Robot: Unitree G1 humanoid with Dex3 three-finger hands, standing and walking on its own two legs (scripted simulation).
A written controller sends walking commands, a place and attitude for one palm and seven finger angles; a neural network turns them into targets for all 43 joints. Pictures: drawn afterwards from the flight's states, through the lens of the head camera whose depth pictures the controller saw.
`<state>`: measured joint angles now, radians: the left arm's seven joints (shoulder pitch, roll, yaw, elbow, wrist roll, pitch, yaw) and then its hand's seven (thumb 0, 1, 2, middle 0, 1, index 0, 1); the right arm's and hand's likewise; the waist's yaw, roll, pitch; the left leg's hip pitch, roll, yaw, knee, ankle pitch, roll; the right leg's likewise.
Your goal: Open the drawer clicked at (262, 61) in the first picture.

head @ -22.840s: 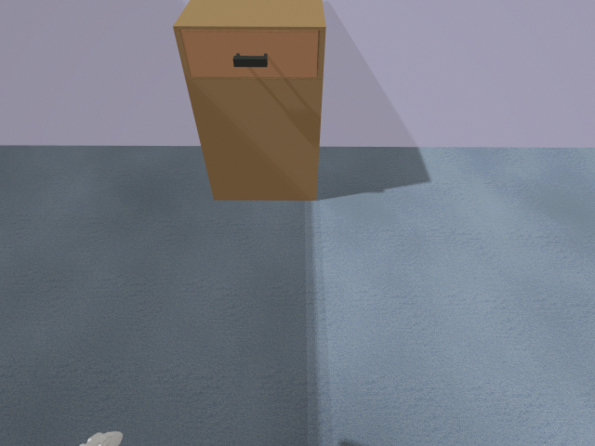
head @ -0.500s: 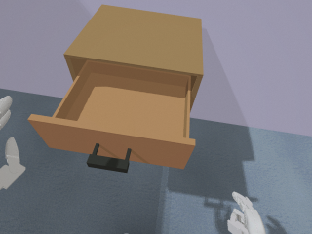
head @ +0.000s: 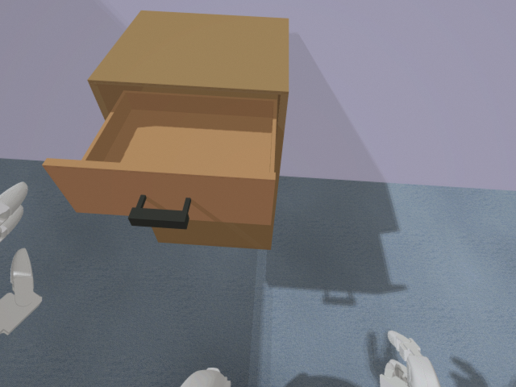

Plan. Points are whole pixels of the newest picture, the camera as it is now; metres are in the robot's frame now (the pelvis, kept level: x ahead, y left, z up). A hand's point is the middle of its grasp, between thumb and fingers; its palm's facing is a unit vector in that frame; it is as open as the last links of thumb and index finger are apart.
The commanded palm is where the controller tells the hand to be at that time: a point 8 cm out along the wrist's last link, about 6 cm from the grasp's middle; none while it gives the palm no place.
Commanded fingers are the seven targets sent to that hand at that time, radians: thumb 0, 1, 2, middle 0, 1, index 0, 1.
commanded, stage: stop stepping back and stand still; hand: left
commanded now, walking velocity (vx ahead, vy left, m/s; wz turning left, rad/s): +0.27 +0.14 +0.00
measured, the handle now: (162, 209) +0.45 +0.23 -0.06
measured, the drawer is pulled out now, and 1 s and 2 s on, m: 0.29 0.29 0.29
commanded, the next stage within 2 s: let the arm hang, fingers relaxed in 0.84 s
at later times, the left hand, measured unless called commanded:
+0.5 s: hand out of the picture +0.06 +0.25 +0.15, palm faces +0.43 -0.79 -0.43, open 7.4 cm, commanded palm +0.01 +0.29 +0.18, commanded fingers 0.00 0.90 0.90 -0.20 -0.30 -0.20 -0.30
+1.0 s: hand out of the picture +0.07 +0.25 +0.09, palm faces +0.35 -0.82 -0.46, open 7.4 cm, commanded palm none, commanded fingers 0.00 0.90 0.90 -0.20 -0.30 -0.20 -0.30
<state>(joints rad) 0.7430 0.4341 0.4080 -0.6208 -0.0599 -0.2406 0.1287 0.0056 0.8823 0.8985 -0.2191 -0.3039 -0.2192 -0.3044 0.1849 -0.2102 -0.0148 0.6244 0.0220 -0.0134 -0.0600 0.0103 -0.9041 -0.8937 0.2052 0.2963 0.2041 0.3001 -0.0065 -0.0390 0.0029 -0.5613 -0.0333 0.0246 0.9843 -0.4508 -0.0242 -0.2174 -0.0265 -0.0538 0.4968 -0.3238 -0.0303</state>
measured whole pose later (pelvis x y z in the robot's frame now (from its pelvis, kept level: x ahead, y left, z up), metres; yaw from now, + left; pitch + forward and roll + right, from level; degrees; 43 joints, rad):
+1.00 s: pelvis -0.12 +0.00 -0.01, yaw +5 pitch +0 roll -1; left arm 0.49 0.33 0.25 -0.32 0.03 -0.15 0.10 0.00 0.89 0.90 -0.21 -0.30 -0.21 -0.30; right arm 0.23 -0.21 -0.04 0.71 -0.01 -0.08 0.00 0.01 -0.90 -0.89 0.20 0.30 0.20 0.30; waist -0.02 0.04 0.01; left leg -0.38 0.01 0.03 0.74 -0.35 0.02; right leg -0.32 -0.01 -0.13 0.60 -0.28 -0.04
